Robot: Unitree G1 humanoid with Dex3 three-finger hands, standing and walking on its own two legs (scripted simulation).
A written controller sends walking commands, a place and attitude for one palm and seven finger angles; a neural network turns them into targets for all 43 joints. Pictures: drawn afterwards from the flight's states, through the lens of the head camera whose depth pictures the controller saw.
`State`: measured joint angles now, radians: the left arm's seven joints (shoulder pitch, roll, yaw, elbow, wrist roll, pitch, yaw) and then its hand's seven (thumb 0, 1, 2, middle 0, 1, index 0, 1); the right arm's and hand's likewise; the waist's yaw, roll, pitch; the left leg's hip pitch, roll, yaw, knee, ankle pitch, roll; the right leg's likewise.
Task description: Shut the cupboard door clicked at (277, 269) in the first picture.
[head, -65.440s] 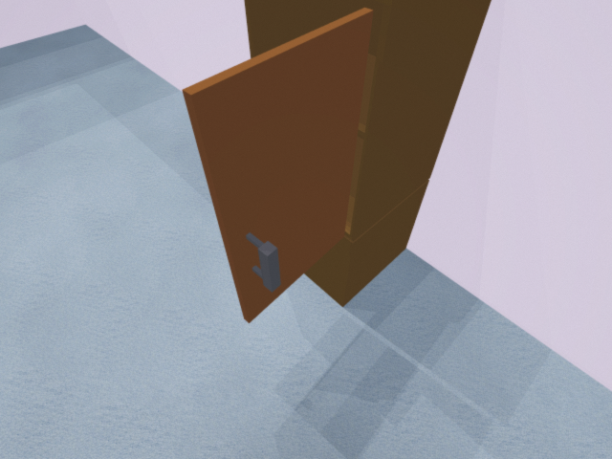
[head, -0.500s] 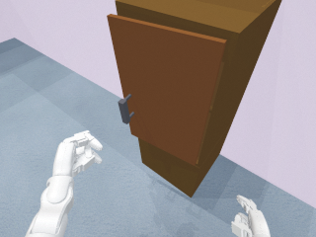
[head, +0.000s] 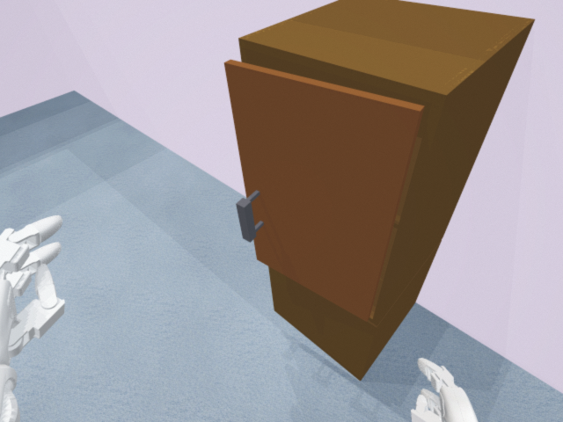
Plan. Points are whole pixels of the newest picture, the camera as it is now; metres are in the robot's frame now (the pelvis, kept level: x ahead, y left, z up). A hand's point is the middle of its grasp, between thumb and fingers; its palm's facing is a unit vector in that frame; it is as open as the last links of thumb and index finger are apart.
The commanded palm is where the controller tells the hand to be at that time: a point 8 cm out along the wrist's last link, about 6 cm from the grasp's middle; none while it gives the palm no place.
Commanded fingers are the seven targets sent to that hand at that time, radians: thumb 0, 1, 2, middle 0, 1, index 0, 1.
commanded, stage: draw the hand back to the body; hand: left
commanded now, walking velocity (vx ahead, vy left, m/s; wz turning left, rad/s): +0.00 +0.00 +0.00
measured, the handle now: (252, 215) +0.60 +0.16 -0.11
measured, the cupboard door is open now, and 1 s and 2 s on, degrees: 7 7 7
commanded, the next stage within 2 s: step back with the hand held close in 0.34 s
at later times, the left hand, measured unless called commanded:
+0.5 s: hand (66, 309) +0.18 +0.26 +0.16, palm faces +0.44 -0.79 -0.42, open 7.4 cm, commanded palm +0.13 +0.29 +0.17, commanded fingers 0.00 0.90 0.90 -0.20 -0.30 -0.20 -0.30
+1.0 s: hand (19, 336) +0.15 +0.29 +0.16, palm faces +0.38 -0.77 -0.51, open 7.4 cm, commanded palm +0.09 +0.32 +0.17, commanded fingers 0.00 0.90 0.90 -0.20 -0.30 -0.20 -0.30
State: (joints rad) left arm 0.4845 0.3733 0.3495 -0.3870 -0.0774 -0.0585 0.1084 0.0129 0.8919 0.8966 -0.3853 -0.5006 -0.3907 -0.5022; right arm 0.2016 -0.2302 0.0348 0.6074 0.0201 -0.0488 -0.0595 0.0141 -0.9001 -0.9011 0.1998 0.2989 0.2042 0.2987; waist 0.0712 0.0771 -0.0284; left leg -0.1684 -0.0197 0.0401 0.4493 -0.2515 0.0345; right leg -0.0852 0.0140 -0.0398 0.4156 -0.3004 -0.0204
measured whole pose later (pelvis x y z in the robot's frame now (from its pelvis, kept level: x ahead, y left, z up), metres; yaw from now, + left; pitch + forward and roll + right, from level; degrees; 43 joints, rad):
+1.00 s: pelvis -0.06 +0.03 -0.01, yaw -1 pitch +1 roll -1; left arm 0.56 0.44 0.42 -0.45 -0.06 -0.16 0.13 0.01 0.89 0.90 -0.21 -0.30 -0.22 -0.31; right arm 0.20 -0.25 0.01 0.54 0.02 0.03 -0.09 0.01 -0.90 -0.90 0.20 0.30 0.20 0.30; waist 0.00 0.04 -0.02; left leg -0.35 -0.02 0.08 0.53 -0.21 0.08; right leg -0.28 0.00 -0.01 0.52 -0.25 0.02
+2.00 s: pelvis -0.22 +0.04 -0.02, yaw +1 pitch -1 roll -4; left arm 0.52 0.47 0.44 -0.49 -0.07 -0.26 0.14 0.01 0.88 0.90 -0.21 -0.31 -0.22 -0.31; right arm 0.23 -0.21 0.00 0.61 -0.01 -0.08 -0.08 0.01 -0.90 -0.90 0.20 0.30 0.21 0.30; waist -0.02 0.01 -0.06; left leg -0.57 0.03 0.06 0.61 -0.27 -0.03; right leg -0.18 0.04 -0.02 0.58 -0.40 -0.03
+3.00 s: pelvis -0.27 +0.13 -0.01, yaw -3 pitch +1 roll +0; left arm 0.56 0.41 0.41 -0.47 -0.05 -0.14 0.17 0.01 0.89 0.90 -0.21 -0.30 -0.22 -0.31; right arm 0.25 -0.23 0.00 0.64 0.01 -0.04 -0.08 0.01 -0.90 -0.90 0.20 0.30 0.20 0.30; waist -0.02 -0.01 -0.02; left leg -0.30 0.06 0.10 0.55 -0.26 0.00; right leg -0.17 0.03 -0.09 0.52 -0.36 -0.05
